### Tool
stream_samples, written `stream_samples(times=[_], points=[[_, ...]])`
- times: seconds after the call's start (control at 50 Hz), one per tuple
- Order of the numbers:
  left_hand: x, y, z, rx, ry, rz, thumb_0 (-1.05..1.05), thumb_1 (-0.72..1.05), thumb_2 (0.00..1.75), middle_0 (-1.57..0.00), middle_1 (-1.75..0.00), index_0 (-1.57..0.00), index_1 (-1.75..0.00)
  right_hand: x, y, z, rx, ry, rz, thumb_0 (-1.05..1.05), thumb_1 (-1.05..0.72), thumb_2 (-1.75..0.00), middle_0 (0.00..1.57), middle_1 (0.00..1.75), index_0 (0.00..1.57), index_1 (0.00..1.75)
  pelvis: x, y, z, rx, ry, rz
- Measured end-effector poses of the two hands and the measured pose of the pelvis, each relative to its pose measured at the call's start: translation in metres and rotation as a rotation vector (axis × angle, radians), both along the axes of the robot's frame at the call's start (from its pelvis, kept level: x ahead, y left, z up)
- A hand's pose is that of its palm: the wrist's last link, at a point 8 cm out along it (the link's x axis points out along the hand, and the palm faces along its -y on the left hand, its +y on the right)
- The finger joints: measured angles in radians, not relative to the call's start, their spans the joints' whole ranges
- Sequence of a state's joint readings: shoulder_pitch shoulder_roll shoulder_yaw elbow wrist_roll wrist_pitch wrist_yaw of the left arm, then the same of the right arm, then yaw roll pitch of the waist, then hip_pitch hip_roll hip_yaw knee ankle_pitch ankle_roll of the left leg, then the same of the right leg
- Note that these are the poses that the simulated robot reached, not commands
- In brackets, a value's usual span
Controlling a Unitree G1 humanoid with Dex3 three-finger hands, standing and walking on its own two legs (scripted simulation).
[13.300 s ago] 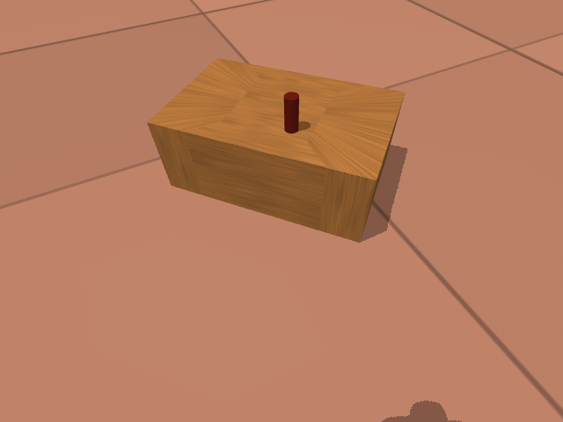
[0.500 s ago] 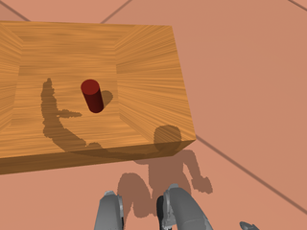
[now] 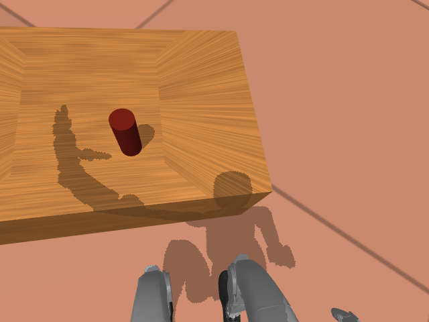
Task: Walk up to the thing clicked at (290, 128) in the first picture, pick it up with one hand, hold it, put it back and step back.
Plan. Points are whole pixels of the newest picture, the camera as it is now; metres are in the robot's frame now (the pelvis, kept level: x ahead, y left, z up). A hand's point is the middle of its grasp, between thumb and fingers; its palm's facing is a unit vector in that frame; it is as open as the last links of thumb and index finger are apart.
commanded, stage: go down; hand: left
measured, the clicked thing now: (127, 134) +0.55 +0.16 -0.21
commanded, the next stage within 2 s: approach in 1.06 s
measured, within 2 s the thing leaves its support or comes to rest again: neither
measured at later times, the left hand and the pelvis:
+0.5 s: hand out of the picture +0.48 +0.37 +0.09, palm faces +0.19 -0.98 +0.00, open 17.0 cm; pelvis +0.00 +0.00 +0.00, yaw +0 degrees
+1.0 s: hand out of the picture +0.47 +0.37 +0.09, palm faces +0.21 -0.98 +0.00, open 17.2 cm; pelvis +0.00 +0.00 +0.00, yaw +0 degrees
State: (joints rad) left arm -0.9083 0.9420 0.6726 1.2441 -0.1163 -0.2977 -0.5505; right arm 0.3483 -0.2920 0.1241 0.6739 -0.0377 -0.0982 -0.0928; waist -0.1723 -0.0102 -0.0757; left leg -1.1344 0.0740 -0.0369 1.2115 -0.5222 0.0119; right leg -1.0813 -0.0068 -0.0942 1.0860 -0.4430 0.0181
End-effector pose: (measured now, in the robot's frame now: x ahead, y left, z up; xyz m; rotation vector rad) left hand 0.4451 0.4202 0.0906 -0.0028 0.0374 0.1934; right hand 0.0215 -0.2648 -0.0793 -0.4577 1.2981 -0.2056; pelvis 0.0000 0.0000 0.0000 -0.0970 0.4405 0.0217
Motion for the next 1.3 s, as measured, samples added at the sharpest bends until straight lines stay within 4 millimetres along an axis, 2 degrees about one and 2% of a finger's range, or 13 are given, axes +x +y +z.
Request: stream_samples(times=[0.26, 0.58, 0.78, 1.06, 1.3], points=[[-0.006, 0.002, -0.009, -0.001, -0.002, -0.004, -0.02, -0.42, 0.08, -0.04, -0.06, -0.04, -0.07, 0.002, -0.004, 0.001, -0.018, -0.001, 0.003, 0.01, -0.89, -0.89, 0.21, 0.30, 0.21, 0.30, -0.001, 0.000, -0.002, -0.001, 0.002, 0.002], [0.001, 0.003, -0.001, -0.003, -0.005, 0.003, -0.02, -0.43, 0.09, -0.04, -0.06, -0.04, -0.07, 0.012, 0.000, 0.000, -0.008, -0.021, 0.013, 0.01, -0.89, -0.89, 0.21, 0.30, 0.21, 0.30, 0.002, 0.001, -0.001, -0.003, 0.005, 0.003], [-0.004, 0.001, -0.007, -0.001, -0.002, 0.001, -0.02, -0.45, 0.09, -0.04, -0.07, -0.03, -0.07, 0.009, 0.000, -0.003, 0.001, -0.011, 0.010, 0.01, -0.89, -0.89, 0.21, 0.30, 0.21, 0.30, 0.001, 0.001, -0.002, 0.001, 0.005, 0.001], [-0.007, 0.003, -0.004, 0.005, -0.003, 0.013, -0.02, -0.47, 0.09, -0.04, -0.07, -0.04, -0.08, 0.003, -0.005, -0.002, -0.012, -0.006, 0.007, 0.01, -0.89, -0.89, 0.21, 0.30, 0.21, 0.30, -0.003, -0.001, -0.003, 0.000, 0.000, 0.002], [-0.006, -0.001, -0.017, -0.016, 0.004, 0.002, -0.02, -0.53, 0.05, -0.04, -0.06, -0.05, -0.06, 0.004, -0.004, -0.004, -0.011, -0.007, 0.008, 0.01, -0.88, -0.89, 0.21, 0.30, 0.21, 0.30, -0.002, -0.001, -0.006, -0.001, 0.010, 0.002]])
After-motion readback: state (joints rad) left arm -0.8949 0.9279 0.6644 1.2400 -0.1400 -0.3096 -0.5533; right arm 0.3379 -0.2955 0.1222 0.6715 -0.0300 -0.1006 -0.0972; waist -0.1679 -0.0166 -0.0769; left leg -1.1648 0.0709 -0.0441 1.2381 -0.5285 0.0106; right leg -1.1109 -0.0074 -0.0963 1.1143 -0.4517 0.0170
